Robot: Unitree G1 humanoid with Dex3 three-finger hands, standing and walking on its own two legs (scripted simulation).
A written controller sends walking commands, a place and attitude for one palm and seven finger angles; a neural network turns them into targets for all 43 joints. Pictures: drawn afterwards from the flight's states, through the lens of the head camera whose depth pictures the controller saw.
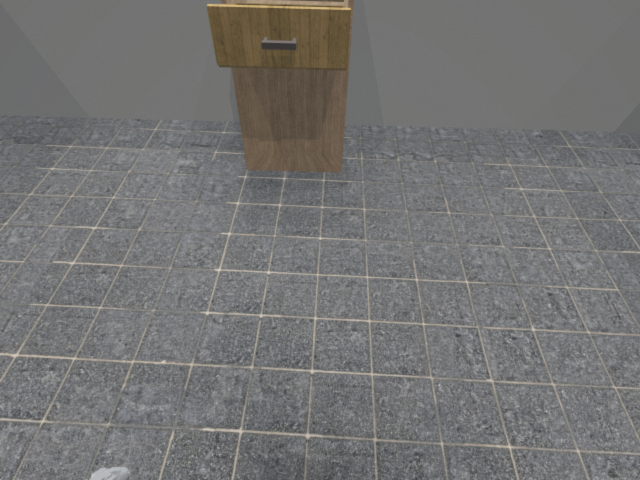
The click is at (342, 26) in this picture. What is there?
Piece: drawer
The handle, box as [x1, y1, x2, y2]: [261, 37, 296, 49]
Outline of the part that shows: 261,42 262,48 295,49 296,47 295,38 293,38 292,41 268,40 267,37 265,37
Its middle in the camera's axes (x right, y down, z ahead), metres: -0.13 -0.62 +1.23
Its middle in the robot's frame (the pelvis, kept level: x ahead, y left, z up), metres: +1.33 +0.21 -0.01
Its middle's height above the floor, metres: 0.76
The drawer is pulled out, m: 0.30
